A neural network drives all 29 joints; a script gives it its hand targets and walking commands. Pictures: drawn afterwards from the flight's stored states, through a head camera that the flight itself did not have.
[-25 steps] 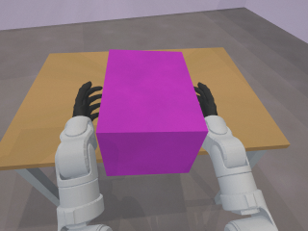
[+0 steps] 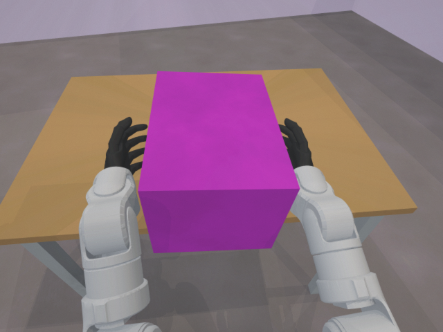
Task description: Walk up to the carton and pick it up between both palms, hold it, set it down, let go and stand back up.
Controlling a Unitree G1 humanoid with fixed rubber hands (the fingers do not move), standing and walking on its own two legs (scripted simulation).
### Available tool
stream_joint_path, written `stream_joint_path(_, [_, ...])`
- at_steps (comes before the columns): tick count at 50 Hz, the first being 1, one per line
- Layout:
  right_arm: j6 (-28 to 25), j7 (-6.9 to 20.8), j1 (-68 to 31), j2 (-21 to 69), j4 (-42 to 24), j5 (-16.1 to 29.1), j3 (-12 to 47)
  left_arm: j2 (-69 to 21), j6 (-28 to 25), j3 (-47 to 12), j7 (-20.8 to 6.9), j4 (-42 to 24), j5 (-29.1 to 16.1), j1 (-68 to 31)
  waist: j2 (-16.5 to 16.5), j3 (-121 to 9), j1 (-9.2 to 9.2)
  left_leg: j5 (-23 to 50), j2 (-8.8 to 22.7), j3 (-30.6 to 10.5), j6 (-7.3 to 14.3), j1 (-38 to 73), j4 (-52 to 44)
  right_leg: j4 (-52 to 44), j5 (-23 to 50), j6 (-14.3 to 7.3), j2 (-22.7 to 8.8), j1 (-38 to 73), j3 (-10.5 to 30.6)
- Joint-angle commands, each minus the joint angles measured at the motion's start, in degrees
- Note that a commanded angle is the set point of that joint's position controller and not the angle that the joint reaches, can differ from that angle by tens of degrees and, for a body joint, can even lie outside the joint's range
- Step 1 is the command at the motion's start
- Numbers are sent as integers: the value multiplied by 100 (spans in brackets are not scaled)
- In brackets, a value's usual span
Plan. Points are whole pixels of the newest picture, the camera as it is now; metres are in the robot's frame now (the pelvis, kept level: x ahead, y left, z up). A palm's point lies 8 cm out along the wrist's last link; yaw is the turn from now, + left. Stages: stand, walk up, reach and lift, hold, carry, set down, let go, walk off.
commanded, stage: hold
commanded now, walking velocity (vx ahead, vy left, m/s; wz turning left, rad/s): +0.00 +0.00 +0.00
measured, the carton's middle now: (212, 156) +0.38 +0.00 +0.14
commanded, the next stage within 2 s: none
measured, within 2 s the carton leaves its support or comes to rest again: neither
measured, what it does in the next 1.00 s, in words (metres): stands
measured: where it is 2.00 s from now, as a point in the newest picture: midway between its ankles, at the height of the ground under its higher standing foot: outside the picture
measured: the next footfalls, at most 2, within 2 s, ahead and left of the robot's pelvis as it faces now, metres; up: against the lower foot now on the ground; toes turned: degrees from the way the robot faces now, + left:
none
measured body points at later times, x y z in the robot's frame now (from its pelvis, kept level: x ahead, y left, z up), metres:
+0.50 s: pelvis +0.00 +0.00 +0.00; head +0.00 +0.00 +0.45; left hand +0.35 +0.14 +0.16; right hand +0.36 -0.15 +0.14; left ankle +0.00 +0.11 -0.76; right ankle +0.01 -0.11 -0.76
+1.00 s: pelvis +0.00 +0.00 +0.00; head +0.00 +0.00 +0.45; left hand +0.35 +0.14 +0.16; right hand +0.36 -0.15 +0.14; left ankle +0.00 +0.11 -0.76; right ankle +0.01 -0.11 -0.76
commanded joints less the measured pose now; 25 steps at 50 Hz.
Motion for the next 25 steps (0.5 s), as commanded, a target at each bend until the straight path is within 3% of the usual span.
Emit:
stream_joint_path(1, [-569,529,-4119,2424,-2069,605,2146,-2127,-346,-2818,-823,-767,-1056,-3465,96,-3223,5,1533,66,18,-150,771,273,537,1436,345,76,1071,7])
stream_joint_path(25, [-569,528,-4117,2427,-2069,605,2148,-2128,-347,-2820,-823,-765,-1057,-3466,95,-3222,5,1530,67,18,-149,774,273,538,1437,347,76,1065,7])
